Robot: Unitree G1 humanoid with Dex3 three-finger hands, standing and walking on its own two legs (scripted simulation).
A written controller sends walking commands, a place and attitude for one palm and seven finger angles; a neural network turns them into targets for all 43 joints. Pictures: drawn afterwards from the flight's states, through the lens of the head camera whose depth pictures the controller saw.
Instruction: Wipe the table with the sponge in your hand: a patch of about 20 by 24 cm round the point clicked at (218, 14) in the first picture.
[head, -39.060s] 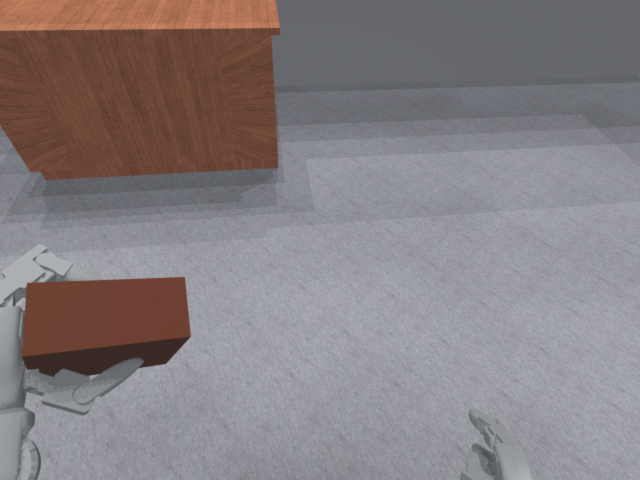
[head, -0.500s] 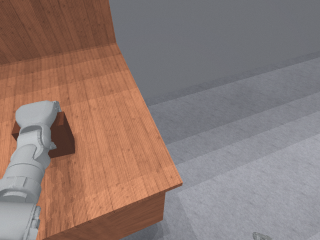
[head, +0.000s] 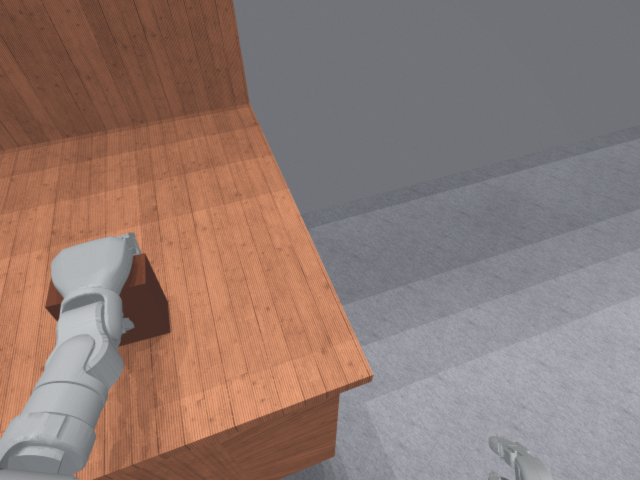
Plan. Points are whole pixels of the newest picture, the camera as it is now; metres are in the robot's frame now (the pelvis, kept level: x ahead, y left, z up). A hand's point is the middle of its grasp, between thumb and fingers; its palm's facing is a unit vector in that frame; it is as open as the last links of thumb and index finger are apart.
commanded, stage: wipe back along the first lane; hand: left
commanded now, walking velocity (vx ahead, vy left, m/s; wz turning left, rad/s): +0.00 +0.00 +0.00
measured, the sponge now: (120, 313) +0.33 +0.32 -0.01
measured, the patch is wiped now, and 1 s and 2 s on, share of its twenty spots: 1.00 1.00 1.00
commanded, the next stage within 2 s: lift the sponge slowly off the table in 1.12 s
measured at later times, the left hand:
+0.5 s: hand (114, 318) +0.29 +0.30 +0.03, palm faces -0.03 -0.05 -1.00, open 10.0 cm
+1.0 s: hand (117, 351) +0.25 +0.27 +0.03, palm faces +0.00 -0.07 -1.00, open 10.0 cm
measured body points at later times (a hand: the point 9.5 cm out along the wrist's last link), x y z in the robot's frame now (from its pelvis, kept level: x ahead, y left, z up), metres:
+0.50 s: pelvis -0.01 -0.01 +0.00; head +0.00 -0.02 +0.45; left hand +0.29 +0.29 +0.09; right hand +0.17 -0.24 -0.11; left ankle +0.00 +0.09 -0.73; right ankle -0.05 -0.13 -0.73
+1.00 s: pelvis +0.01 -0.01 +0.00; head +0.00 -0.04 +0.45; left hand +0.25 +0.27 +0.09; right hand +0.21 -0.24 -0.09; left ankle +0.00 +0.09 -0.73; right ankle -0.05 -0.13 -0.73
